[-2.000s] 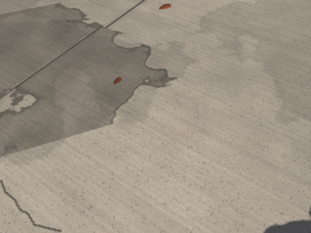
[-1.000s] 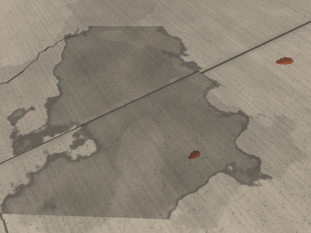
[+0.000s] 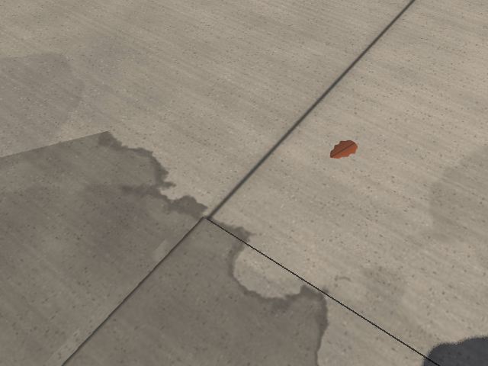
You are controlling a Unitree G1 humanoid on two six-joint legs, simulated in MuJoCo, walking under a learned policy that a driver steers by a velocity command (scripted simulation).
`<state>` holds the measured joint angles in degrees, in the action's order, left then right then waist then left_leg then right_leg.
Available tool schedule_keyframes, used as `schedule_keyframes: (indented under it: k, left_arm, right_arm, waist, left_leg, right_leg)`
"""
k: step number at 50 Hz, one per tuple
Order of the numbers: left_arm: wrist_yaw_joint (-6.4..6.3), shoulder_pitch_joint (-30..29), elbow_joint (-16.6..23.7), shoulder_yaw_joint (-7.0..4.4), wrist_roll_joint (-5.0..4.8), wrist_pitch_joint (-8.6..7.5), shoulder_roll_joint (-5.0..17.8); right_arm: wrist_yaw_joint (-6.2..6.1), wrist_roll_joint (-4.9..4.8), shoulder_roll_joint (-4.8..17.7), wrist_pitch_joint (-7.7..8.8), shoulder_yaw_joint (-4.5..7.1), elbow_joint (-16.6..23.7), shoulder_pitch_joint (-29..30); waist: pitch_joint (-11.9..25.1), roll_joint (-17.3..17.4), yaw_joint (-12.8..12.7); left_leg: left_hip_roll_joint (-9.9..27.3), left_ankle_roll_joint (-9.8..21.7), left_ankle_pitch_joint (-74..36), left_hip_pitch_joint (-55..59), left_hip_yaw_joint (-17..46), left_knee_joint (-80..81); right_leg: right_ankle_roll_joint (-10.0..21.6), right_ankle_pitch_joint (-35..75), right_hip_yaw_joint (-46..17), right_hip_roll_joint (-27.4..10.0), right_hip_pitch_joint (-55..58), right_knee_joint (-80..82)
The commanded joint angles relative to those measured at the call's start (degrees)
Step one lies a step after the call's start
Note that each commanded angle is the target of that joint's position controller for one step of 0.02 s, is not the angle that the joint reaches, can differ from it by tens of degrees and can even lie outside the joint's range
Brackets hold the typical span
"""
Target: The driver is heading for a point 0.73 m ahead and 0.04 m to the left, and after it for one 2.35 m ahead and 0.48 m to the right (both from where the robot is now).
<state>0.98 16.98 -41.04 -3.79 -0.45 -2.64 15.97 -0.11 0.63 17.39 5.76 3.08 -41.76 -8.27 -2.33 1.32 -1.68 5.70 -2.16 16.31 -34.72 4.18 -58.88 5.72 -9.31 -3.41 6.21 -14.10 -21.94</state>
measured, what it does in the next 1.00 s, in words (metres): walks ahead: left foot, then right foot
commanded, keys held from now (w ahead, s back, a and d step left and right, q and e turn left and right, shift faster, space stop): w+e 0.06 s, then w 0.52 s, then no key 0.18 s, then q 0.24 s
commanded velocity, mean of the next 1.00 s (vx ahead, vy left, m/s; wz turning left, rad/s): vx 0.39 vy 0.00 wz -0.11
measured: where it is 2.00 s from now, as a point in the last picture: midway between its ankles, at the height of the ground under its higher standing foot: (260, 343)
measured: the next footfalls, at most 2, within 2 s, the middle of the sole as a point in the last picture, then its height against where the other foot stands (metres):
left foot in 0.24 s outside the picture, level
right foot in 0.74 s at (315, 324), level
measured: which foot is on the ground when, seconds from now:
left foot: up 0.00-0.22, down 0.24-0.76, up 0.78-1.00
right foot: down 0.00-0.28, up 0.30-0.72, down 0.74-1.00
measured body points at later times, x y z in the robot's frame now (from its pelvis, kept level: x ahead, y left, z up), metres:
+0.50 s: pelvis +0.28 +0.06 +0.00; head +0.31 +0.07 +0.45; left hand +0.47 +0.30 -0.10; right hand +0.29 -0.22 -0.11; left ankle +0.29 +0.15 -0.74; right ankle +0.32 -0.11 -0.67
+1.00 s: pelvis +0.47 -0.01 -0.01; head +0.51 -0.02 +0.44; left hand +0.64 +0.23 -0.11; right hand +0.54 -0.30 -0.13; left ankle +0.50 +0.13 -0.69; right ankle +0.53 -0.12 -0.74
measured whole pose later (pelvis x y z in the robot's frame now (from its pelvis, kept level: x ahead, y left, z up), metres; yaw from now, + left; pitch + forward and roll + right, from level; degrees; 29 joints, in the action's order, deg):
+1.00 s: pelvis +0.47 -0.01 -0.01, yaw -3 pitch +1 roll -1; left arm 0.4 6.9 -43.8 -2.4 1.4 -2.3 13.3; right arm -2.3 -0.6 16.9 -2.4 3.2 -46.3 -13.2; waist -3.0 1.8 0.7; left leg 3.9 -3.6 23.3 -29.7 1.9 -54.6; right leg 2.9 -6.3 5.9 0.2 -19.0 -23.8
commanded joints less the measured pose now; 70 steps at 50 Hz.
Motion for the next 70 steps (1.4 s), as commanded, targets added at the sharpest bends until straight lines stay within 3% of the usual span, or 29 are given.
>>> schedule_keyframes:
  k: [1,7,10,12,13,14,15,16,18,22,32,35,37,38,39,40,41,43,45,48,54,58,59,60,61,62,63,65,70]
  left_arm:
    - [-1.25,-2.15,4.45,-2.66,-0.33,-0.99,9.79]
    - [-1.74,3.49,1.76,-2.42,-0.89,-0.26,8.99]
    - [-1.78,4.01,0.92,-2.48,-0.47,0.00,9.04]
    - [-1.65,3.13,1.15,-1.98,-0.24,0.27,7.61]
    - [-1.52,3.23,1.94,-0.92,0.30,0.22,5.17]
    - [-1.54,11.60,2.31,0.17,-0.88,-0.47,1.55]
    - [-1.62,10.72,1.91,0.00,-1.30,-0.89,4.54]
    - [-1.54,4.38,2.73,-1.11,-1.69,-1.04,8.66]
    - [-1.39,-2.65,4.69,-0.90,-0.34,-1.29,7.62]
    - [-0.98,-1.13,4.04,-0.61,-0.09,-0.97,4.32]
    - [0.69,-16.85,8.16,0.50,-0.05,-2.60,1.68]
    - [1.43,-14.24,7.58,-0.41,0.37,-3.03,3.64]
    - [0.83,-3.98,4.35,-1.84,1.45,-3.26,7.28]
    - [0.23,1.36,4.10,-2.55,2.84,-3.19,12.08]
    - [0.25,1.98,4.04,-1.76,2.48,-2.30,10.25]
    - [0.52,3.28,3.68,-1.21,1.38,-1.29,7.17]
    - [0.47,-0.61,3.67,-0.75,0.85,-0.86,6.04]
    - [0.38,-8.29,3.43,0.39,1.11,-0.86,3.23]
    - [0.26,-13.06,2.92,-0.30,2.25,-1.00,4.88]
    - [-0.79,-14.32,1.89,-1.10,1.94,-0.76,6.53]
    - [-2.51,-13.82,-0.59,-1.85,0.90,1.48,8.18]
    - [-2.53,-14.75,-1.75,-2.22,-0.82,2.84,9.04]
    - [-2.51,-12.32,-3.10,-1.82,-1.10,3.09,7.41]
    - [-2.05,-10.32,-3.47,-0.74,0.12,3.14,3.68]
    - [-2.08,-13.11,-1.31,-0.30,1.42,2.92,2.59]
    - [-2.26,-15.28,-1.69,-0.95,1.36,3.14,5.14]
    - [-2.16,-13.82,-2.81,-1.13,0.49,3.53,5.22]
    - [-2.45,-9.84,-6.67,-1.47,0.43,4.39,5.16]
    - [-2.64,-11.86,-6.44,-1.66,-0.77,4.69,5.91]
  right_arm:
    - [-0.29,0.38,3.24,-0.20,0.75,3.60,0.81]
    - [1.33,-0.94,3.47,1.00,0.37,5.41,9.12]
    - [1.80,-0.92,5.43,1.60,1.17,5.55,7.75]
    - [1.44,-0.39,7.16,1.97,2.32,3.59,0.33]
    - [1.15,0.37,9.65,2.21,3.05,2.74,-7.42]
    - [1.19,0.74,15.17,1.57,4.68,0.52,-14.62]
    - [1.84,-1.17,11.10,1.21,3.84,-0.87,-17.03]
    - [1.78,-1.58,7.62,1.00,2.69,-0.25,-13.61]
    - [1.61,-0.46,5.11,0.24,1.56,0.45,-7.96]
    - [1.33,-0.53,4.33,0.66,1.04,-0.47,-7.09]
    - [0.23,-1.43,7.57,-1.48,1.55,-5.80,-14.34]
    - [-0.15,-1.38,8.08,-2.42,1.69,-6.15,-13.25]
    - [-0.45,-1.36,7.31,-2.48,1.36,-5.39,-11.54]
    - [-0.30,0.34,3.92,-1.86,0.06,-3.83,-14.75]
    - [0.23,-0.08,-0.30,-1.74,-1.70,-6.10,-23.92]
    - [0.45,-1.67,5.60,-2.13,-0.19,-7.68,-22.80]
    - [0.18,-2.70,7.12,-2.81,0.49,-5.91,-16.65]
    - [-1.04,-1.72,5.49,-5.13,0.66,-4.98,-12.41]
    - [-2.16,-1.42,3.88,-7.41,0.78,-4.93,-14.08]
    - [-2.67,-1.07,3.38,-8.46,1.22,-3.72,-13.52]
    - [-1.35,-1.23,4.25,-9.14,1.91,0.57,-5.97]
    - [0.04,-1.09,4.26,-9.06,2.67,0.69,-8.04]
    - [0.01,-0.38,5.26,-8.86,3.05,0.24,-9.43]
    - [-0.68,0.10,9.76,-8.60,4.01,0.83,-10.16]
    - [-0.97,1.06,11.91,-8.16,3.76,2.35,-7.49]
    - [-0.76,2.28,8.28,-6.90,2.68,2.57,-6.97]
    - [-0.71,2.32,5.43,-5.74,1.65,1.88,-4.64]
    - [-0.72,0.99,2.89,-4.60,0.81,0.94,-0.30]
    - [-2.36,0.52,6.07,-5.38,1.70,-0.85,0.56]
  waist:
    - [2.98,-4.23,1.43]
    - [2.61,-6.54,-2.81]
    - [1.93,-7.95,-1.45]
    - [4.83,-7.86,2.58]
    - [12.04,-3.89,6.01]
    - [20.37,12.27,4.53]
    - [19.42,14.83,5.99]
    - [10.45,7.85,6.94]
    - [2.46,2.42,5.01]
    - [2.47,5.00,2.28]
    - [0.06,3.11,6.65]
    - [2.76,4.40,3.89]
    - [8.75,2.12,-1.54]
    - [17.46,-7.24,-1.35]
    - [26.76,-17.63,0.22]
    - [27.60,-11.81,-2.05]
    - [19.88,-8.89,-1.84]
    - [11.16,-5.40,1.53]
    - [7.75,-8.78,4.48]
    - [7.84,-8.62,4.70]
    - [6.89,-7.64,2.36]
    - [6.72,-6.97,4.52]
    - [6.43,-4.50,4.59]
    - [6.06,8.24,3.00]
    - [4.51,16.96,2.70]
    - [6.58,10.96,4.47]
    - [7.22,9.24,2.74]
    - [7.43,6.93,1.03]
    - [6.07,5.60,2.40]
  left_leg:
    - [-1.02,-2.12,-9.52,0.83,-1.46,10.30]
    - [-3.97,-1.02,-22.43,6.68,-0.90,27.56]
    - [-3.95,1.83,-15.88,7.88,-0.79,30.03]
    - [-4.88,4.74,-13.82,18.14,-2.72,32.80]
    - [2.03,8.20,-14.29,30.81,4.05,31.46]
    - [13.90,18.09,-3.76,51.47,27.82,34.57]
    - [16.88,19.59,12.60,53.03,41.84,42.28]
    - [15.11,16.89,16.86,46.27,35.61,43.41]
    - [10.37,15.07,6.68,33.52,23.12,45.13]
    - [6.41,15.03,-8.54,27.04,12.90,48.61]
    - [4.28,12.16,-28.50,29.39,0.88,46.44]
    - [5.13,9.94,-35.19,32.51,1.48,39.30]
    - [0.94,6.60,-38.27,29.70,-0.86,26.27]
    - [-3.03,3.60,-18.42,17.16,-2.19,10.14]
    - [-8.70,0.47,23.16,5.03,-0.67,-6.65]
    - [-6.88,0.45,24.81,2.95,4.48,-11.54]
    - [-5.11,-0.02,21.68,-0.70,2.95,-12.32]
    - [-1.26,-1.24,15.61,2.51,1.90,-6.27]
    - [-1.36,-2.25,11.00,10.64,-0.75,-1.97]
    - [-1.10,-1.78,6.21,11.92,-2.26,2.07]
    - [-0.62,0.42,2.23,12.06,-4.41,11.55]
    - [-3.33,3.76,-3.04,19.15,-7.87,25.80]
    - [-3.80,5.62,-6.95,23.95,-5.71,31.72]
    - [5.60,9.26,-20.15,29.46,7.83,39.45]
    - [15.98,18.59,-27.93,29.19,20.04,41.37]
    - [15.32,20.50,-26.52,26.08,17.47,41.75]
    - [12.55,18.20,-26.24,25.65,12.33,41.30]
    - [9.21,14.06,-27.76,26.39,5.48,40.33]
    - [9.12,14.53,-32.29,30.21,0.62,38.48]
  right_leg:
    - [9.97,14.81,-11.08,-12.43,-1.23,9.02]
    - [6.67,4.05,-12.92,-13.41,2.02,5.65]
    - [5.46,5.46,-16.66,-16.32,7.17,1.57]
    - [3.41,14.51,-15.26,-13.38,7.45,-6.34]
    - [1.36,11.14,-11.69,-10.05,2.88,-19.89]
    - [-3.51,-7.26,-4.52,-1.38,-16.62,-40.98]
    - [-4.20,-23.52,-6.40,-1.60,-27.09,-49.34]
    - [-3.74,-19.63,-7.30,-4.55,-31.15,-52.48]
    - [-3.71,-12.22,-3.39,-8.87,-29.94,-47.68]
    - [-4.79,-6.70,-1.06,-11.86,-23.91,-38.63]
    - [-5.83,15.06,3.11,-8.07,-17.01,-9.70]
    - [-3.40,12.60,2.70,-6.51,-11.31,-6.92]
    - [-0.34,24.49,2.91,-7.27,4.23,-3.02]
    - [5.51,48.03,-8.65,-19.83,22.76,-8.98]
    - [14.84,55.14,-23.00,-31.62,34.75,-8.80]
    - [13.90,45.78,-22.83,-29.50,31.62,-6.96]
    - [11.73,39.28,-17.43,-27.09,25.06,-4.39]
    - [8.82,28.60,-10.40,-23.61,9.57,0.97]
    - [8.19,21.70,-5.14,-21.26,-2.56,5.99]
    - [8.89,17.44,-0.99,-21.80,-4.43,7.79]
    - [8.16,5.39,1.66,-24.08,-0.14,8.97]
    - [4.05,3.61,4.79,-23.04,1.97,2.59]
    - [0.96,0.22,6.20,-20.34,-0.87,-2.14]
    - [-4.52,-8.30,12.10,-13.99,-8.28,-15.12]
    - [-8.05,-24.56,10.67,-6.63,-18.70,-23.46]
    - [-8.00,-25.48,3.99,-8.79,-17.10,-31.34]
    - [-7.68,-22.76,1.93,-9.50,-15.53,-33.21]
    - [-8.49,-16.80,0.35,-9.98,-13.29,-32.68]
    - [-10.35,-14.18,1.36,-8.13,-12.15,-28.41]
Velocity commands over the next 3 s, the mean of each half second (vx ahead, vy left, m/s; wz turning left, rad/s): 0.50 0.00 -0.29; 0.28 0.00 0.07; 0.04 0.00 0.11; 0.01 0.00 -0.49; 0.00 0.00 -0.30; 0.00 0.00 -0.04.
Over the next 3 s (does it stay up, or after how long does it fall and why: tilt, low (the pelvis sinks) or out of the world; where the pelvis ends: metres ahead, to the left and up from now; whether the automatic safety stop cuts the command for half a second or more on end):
stays up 0.51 -0.02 0.00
